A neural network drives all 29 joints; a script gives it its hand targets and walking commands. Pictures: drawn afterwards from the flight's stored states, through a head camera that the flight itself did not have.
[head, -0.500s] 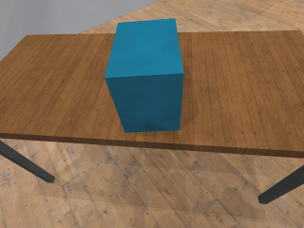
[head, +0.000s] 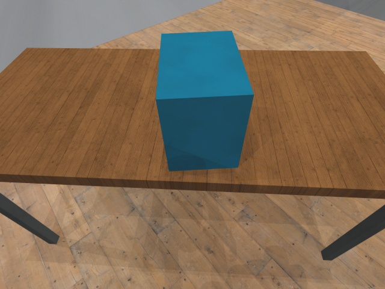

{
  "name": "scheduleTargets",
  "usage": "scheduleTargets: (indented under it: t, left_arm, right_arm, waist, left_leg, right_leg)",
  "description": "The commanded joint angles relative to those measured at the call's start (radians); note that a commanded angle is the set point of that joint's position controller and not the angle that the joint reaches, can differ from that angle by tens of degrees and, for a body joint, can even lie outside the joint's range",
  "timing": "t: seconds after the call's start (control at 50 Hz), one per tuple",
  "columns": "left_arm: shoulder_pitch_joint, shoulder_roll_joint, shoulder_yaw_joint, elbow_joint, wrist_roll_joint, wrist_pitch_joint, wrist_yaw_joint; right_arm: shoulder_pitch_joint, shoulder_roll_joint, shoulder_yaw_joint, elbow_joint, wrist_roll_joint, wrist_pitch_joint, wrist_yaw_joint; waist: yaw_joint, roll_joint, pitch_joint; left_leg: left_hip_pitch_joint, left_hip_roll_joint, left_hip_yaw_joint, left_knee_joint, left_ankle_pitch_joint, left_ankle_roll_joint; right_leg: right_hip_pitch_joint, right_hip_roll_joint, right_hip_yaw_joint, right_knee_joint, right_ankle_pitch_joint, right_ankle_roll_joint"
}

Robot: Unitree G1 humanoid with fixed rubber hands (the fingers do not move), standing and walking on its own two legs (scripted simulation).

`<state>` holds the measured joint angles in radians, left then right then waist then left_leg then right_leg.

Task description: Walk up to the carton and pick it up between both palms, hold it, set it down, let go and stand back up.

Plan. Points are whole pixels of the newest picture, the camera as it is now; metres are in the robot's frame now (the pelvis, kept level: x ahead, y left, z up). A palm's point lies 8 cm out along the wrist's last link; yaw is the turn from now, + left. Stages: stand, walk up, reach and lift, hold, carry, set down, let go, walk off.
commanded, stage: walk up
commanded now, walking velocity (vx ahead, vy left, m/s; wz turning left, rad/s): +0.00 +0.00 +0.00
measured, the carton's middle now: (200, 101) +0.54 +0.01 +0.08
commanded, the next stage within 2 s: stand in 1.14 s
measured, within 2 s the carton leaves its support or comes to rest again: neither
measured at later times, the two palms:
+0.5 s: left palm out of the picture -0.07 +0.25 -0.16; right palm out of the picture +0.03 -0.21 -0.14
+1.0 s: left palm out of the picture -0.01 +0.26 -0.15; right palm out of the picture +0.01 -0.15 -0.14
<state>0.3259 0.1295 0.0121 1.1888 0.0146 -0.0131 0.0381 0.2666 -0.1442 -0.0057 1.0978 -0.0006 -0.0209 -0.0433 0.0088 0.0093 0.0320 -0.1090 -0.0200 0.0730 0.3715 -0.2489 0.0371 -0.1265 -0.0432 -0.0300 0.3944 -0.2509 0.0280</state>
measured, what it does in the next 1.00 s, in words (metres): steps on the spot: left foot, then right foot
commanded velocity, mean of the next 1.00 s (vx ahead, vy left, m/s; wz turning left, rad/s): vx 0.02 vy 0.02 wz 0.00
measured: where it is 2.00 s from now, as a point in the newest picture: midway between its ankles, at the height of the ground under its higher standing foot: outside the picture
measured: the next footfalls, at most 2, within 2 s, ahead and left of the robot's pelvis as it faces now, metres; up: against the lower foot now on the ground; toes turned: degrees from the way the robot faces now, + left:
left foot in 0.50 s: +0.06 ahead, +0.15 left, +0.00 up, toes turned +0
right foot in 0.76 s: +0.03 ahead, -0.08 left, +0.00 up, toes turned +0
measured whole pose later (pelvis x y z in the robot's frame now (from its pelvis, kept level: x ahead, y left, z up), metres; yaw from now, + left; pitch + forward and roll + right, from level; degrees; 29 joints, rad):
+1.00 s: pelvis +0.02 +0.06 +0.00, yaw +1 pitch -2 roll +0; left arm 0.30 0.11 -0.01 1.18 0.01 -0.02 0.04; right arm 0.30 -0.13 0.00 1.12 0.00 -0.02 -0.03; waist -0.01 -0.01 0.05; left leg -0.15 -0.02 0.08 0.39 -0.21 0.05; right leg -0.08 -0.04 -0.04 0.36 -0.25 0.03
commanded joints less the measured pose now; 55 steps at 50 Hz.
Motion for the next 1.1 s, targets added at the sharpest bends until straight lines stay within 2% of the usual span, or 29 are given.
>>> scheduleTargets:
  t: [0.0, 0.06, 0.1, 0.16, 0.2, 0.24, 0.26, 0.28, 0.3, 0.32, 0.34, 0.36, 0.38, 0.42, 0.46, 0.48, 0.5, 0.52, 0.56, 0.6, 0.64, 0.68, 0.74, 0.76, 0.82, 0.88, 0.94, 1.0, 1.08]
  left_arm:
    - [0.063, 0.058, -0.003, -0.006, 0.0, -0.007, 0.004]
    - [0.051, 0.07, 0.001, -0.011, 0.0, -0.006, 0.006]
    - [0.057, 0.069, -0.003, 0.007, 0.0, -0.007, 0.004]
    - [0.04, 0.075, -0.004, -0.003, -0.001, -0.005, 0.003]
    - [0.01, 0.081, 0.001, -0.009, -0.01, -0.005, 0.002]
    - [0.042, 0.211, 0.044, -0.061, 0.024, -0.01, 0.015]
    - [0.105, 0.229, 0.048, -0.036, 0.017, -0.006, 0.017]
    - [0.17, 0.259, 0.066, -0.018, 0.025, 0.001, 0.02]
    - [0.155, 0.242, 0.072, -0.02, 0.026, 0.012, 0.021]
    - [0.146, 0.214, 0.067, -0.035, 0.033, 0.014, 0.026]
    - [0.116, 0.15, 0.052, -0.033, 0.033, 0.008, 0.023]
    - [0.028, 0.039, 0.009, -0.037, 0.013, 0.0, 0.025]
    - [-0.035, 0.015, 0.003, -0.036, 0.009, -0.002, 0.029]
    - [-0.02, 0.09, 0.025, -0.042, 0.011, -0.002, 0.021]
    - [0.025, 0.127, 0.032, -0.036, 0.002, -0.001, 0.003]
    - [0.066, 0.083, 0.022, -0.045, 0.001, 0.008, -0.002]
    - [0.139, 0.063, 0.019, -0.023, -0.005, 0.031, 0.001]
    - [0.125, 0.083, 0.024, -0.026, 0.0, 0.049, 0.0]
    - [0.095, 0.044, 0.011, -0.022, -0.003, 0.053, -0.013]
    - [0.094, 0.035, 0.009, -0.019, 0.008, 0.042, -0.016]
    - [0.108, 0.031, 0.0, -0.01, -0.001, 0.034, -0.007]
    - [0.124, 0.036, -0.001, 0.001, -0.009, 0.025, 0.001]
    - [0.107, 0.05, -0.008, -0.006, 0.0, 0.008, 0.011]
    - [0.1, 0.072, -0.009, -0.016, -0.001, 0.006, 0.01]
    - [0.049, 0.061, -0.004, -0.011, 0.0, 0.007, 0.003]
    - [0.08, 0.039, -0.013, -0.002, -0.005, -0.001, 0.006]
    - [0.084, 0.024, -0.02, 0.0, -0.006, -0.009, 0.007]
    - [0.067, 0.063, -0.007, -0.003, -0.013, -0.008, 0.006]
    - [0.081, 0.046, -0.011, 0.001, -0.002, -0.004, 0.003]
  right_arm:
    - [0.065, -0.098, -0.015, -0.009, -0.004, -0.001, 0.007]
    - [0.083, -0.067, -0.003, 0.009, -0.015, -0.002, 0.005]
    - [0.1, -0.048, 0.001, 0.025, -0.007, -0.003, 0.003]
    - [0.11, -0.037, 0.011, 0.035, -0.002, -0.002, 0.0]
    - [0.096, -0.077, -0.005, 0.036, -0.01, -0.007, 0.0]
    - [0.06, -0.21, -0.052, 0.031, -0.013, 0.021, -0.009]
    - [0.042, -0.149, -0.042, 0.014, -0.018, 0.029, -0.005]
    - [0.04, -0.109, -0.036, -0.001, -0.03, 0.036, 0.008]
    - [-0.001, -0.103, -0.043, -0.035, -0.035, 0.04, 0.02]
    - [-0.061, -0.108, -0.046, -0.064, -0.037, 0.04, 0.027]
    - [-0.045, -0.082, -0.049, -0.063, -0.031, 0.037, 0.03]
    - [0.009, -0.009, -0.023, -0.056, -0.02, 0.026, 0.036]
    - [0.077, 0.019, -0.016, -0.045, -0.011, 0.018, 0.039]
    - [0.133, -0.026, -0.017, -0.005, -0.013, 0.0, 0.02]
    - [0.219, -0.077, -0.021, 0.032, -0.015, -0.008, 0.006]
    - [0.234, -0.143, -0.027, 0.017, -0.017, -0.01, 0.006]
    - [0.174, -0.188, -0.035, -0.018, -0.016, 0.001, 0.009]
    - [0.095, -0.184, -0.033, -0.033, -0.025, 0.011, 0.011]
    - [-0.004, -0.131, -0.011, -0.065, -0.016, 0.012, 0.012]
    - [-0.002, -0.105, -0.01, -0.063, -0.016, 0.004, 0.005]
    - [0.046, -0.108, -0.008, -0.045, -0.012, -0.001, 0.005]
    - [0.058, -0.091, -0.001, -0.033, -0.004, -0.002, 0.003]
    - [0.086, -0.08, -0.005, -0.022, 0.004, 0.0, 0.009]
    - [0.057, -0.063, -0.007, -0.023, 0.007, 0.005, 0.012]
    - [0.097, -0.049, 0.0, 0.0, -0.001, 0.006, 0.008]
    - [0.118, -0.082, -0.01, 0.014, -0.006, 0.002, 0.012]
    - [0.121, -0.054, -0.004, 0.025, -0.001, -0.004, 0.01]
    - [0.102, -0.066, -0.002, 0.03, -0.01, -0.007, 0.01]
    - [0.103, -0.057, -0.003, 0.036, -0.004, -0.006, 0.008]
  waist:
    - [0.0, -0.071, 0.036]
    - [-0.002, 0.002, 0.025]
    - [0.001, -0.035, 0.036]
    - [-0.009, 0.053, 0.019]
    - [-0.003, -0.007, 0.023]
    - [0.052, 0.118, 0.052]
    - [0.074, -0.056, 0.023]
    - [0.1, -0.135, 0.019]
    - [0.102, -0.236, 0.075]
    - [0.116, -0.222, 0.144]
    - [0.086, -0.253, 0.162]
    - [0.002, -0.287, 0.181]
    - [-0.059, -0.264, 0.142]
    - [-0.055, -0.174, 0.081]
    - [-0.065, -0.02, -0.003]
    - [-0.056, 0.174, -0.038]
    - [-0.019, 0.239, -0.028]
    - [-0.018, 0.26, 0.005]
    - [0.018, 0.16, 0.081]
    - [0.012, 0.178, 0.076]
    - [0.009, 0.08, 0.053]
    - [0.006, 0.069, -0.002]
    - [-0.015, 0.061, -0.028]
    - [-0.01, 0.041, 0.021]
    - [-0.018, -0.143, 0.127]
    - [-0.016, -0.107, 0.096]
    - [-0.016, 0.018, 0.038]
    - [-0.007, -0.03, 0.053]
    - [0.001, 0.041, 0.033]
  left_leg:
    - [0.031, 0.132, -0.111, -0.028, 0.308, 0.017]
    - [-0.005, 0.125, -0.106, -0.042, 0.271, 0.007]
    - [0.0, 0.124, -0.098, -0.053, 0.266, -0.008]
    - [-0.026, 0.124, -0.097, -0.056, 0.231, -0.003]
    - [-0.029, 0.136, -0.111, -0.056, 0.291, 0.004]
    - [-0.222, 0.072, -0.022, 0.106, 0.101, -0.036]
    - [-0.265, 0.053, -0.012, 0.177, -0.051, -0.049]
    - [-0.368, 0.06, 0.01, 0.338, -0.221, -0.055]
    - [-0.459, 0.076, -0.004, 0.464, -0.237, -0.065]
    - [-0.472, 0.1, -0.029, 0.523, -0.211, -0.072]
    - [-0.446, 0.107, -0.055, 0.524, -0.183, -0.076]
    - [-0.263, 0.106, -0.078, 0.38, -0.171, -0.062]
    - [-0.176, 0.1, -0.085, 0.295, -0.153, -0.043]
    - [-0.077, 0.026, 0.019, 0.056, 0.071, -0.061]
    - [0.086, 0.066, -0.011, 0.001, 0.318, -0.061]
    - [0.12, 0.209, -0.198, -0.067, 0.296, -0.045]
    - [-0.036, 0.347, -0.342, -0.169, 0.061, 0.021]
    - [-0.157, 0.347, -0.38, -0.211, -0.186, 0.063]
    - [-0.168, 0.26, -0.28, -0.239, -0.243, 0.05]
    - [-0.159, 0.221, -0.214, -0.183, 0.021, 0.051]
    - [-0.069, 0.224, -0.207, -0.116, 0.21, 0.072]
    - [-0.011, 0.221, -0.186, -0.066, 0.294, 0.076]
    - [-0.073, 0.155, -0.148, -0.05, 0.162, 0.026]
    - [-0.083, 0.124, -0.12, -0.071, 0.086, 0.015]
    - [-0.055, 0.126, -0.143, -0.057, 0.161, 0.014]
    - [-0.028, 0.13, -0.135, -0.057, 0.184, 0.014]
    - [0.009, 0.122, -0.125, -0.048, 0.235, 0.024]
    - [-0.033, 0.121, -0.123, -0.054, 0.244, 0.012]
    - [-0.018, 0.114, -0.114, -0.07, 0.187, 0.011]
  right_leg:
    - [-0.057, -0.07, 0.071, -0.094, 0.2, -0.024]
    - [-0.007, -0.075, 0.073, -0.079, 0.213, -0.041]
    - [0.0, -0.068, 0.063, -0.086, 0.224, -0.041]
    - [0.008, -0.08, 0.079, -0.088, 0.191, -0.051]
    - [0.031, -0.068, 0.064, -0.077, 0.226, -0.049]
    - [0.125, -0.229, 0.187, -0.038, 0.288, -0.079]
    - [0.117, -0.289, 0.275, -0.113, 0.101, -0.127]
    - [0.127, -0.375, 0.398, -0.185, -0.322, -0.186]
    - [0.072, -0.414, 0.456, -0.256, -0.51, -0.214]
    - [-0.032, -0.422, 0.457, -0.287, -0.417, -0.229]
    - [-0.049, -0.367, 0.41, -0.284, -0.282, -0.21]
    - [-0.172, -0.239, 0.209, -0.227, 0.117, -0.165]
    - [-0.175, -0.15, 0.088, -0.151, 0.262, -0.121]
    - [-0.113, -0.085, 0.012, -0.012, 0.402, -0.08]
    - [-0.153, -0.07, 0.001, 0.063, 0.187, -0.043]
    - [-0.228, -0.031, -0.031, 0.121, -0.13, -0.012]
    - [-0.163, -0.014, -0.027, 0.198, -0.293, -0.011]
    - [-0.102, -0.033, -0.004, 0.235, -0.268, -0.009]
    - [-0.128, -0.023, 0.006, 0.254, -0.19, -0.024]
    - [-0.097, -0.024, 0.002, 0.23, -0.145, -0.035]
    - [-0.107, -0.013, -0.015, 0.144, -0.129, -0.031]
    - [-0.07, -0.011, 0.003, 0.015, -0.04, -0.029]
    - [0.06, -0.074, 0.066, -0.079, 0.181, -0.031]
    - [-0.018, -0.082, 0.07, -0.092, 0.143, -0.028]
    - [-0.086, -0.061, 0.048, -0.105, 0.104, -0.025]
    - [-0.065, -0.058, 0.053, -0.109, 0.117, -0.023]
    - [-0.021, -0.074, 0.07, -0.096, 0.15, -0.042]
    - [-0.018, -0.063, 0.045, -0.093, 0.126, -0.034]
    - [-0.015, -0.071, 0.053, -0.089, 0.12, -0.031]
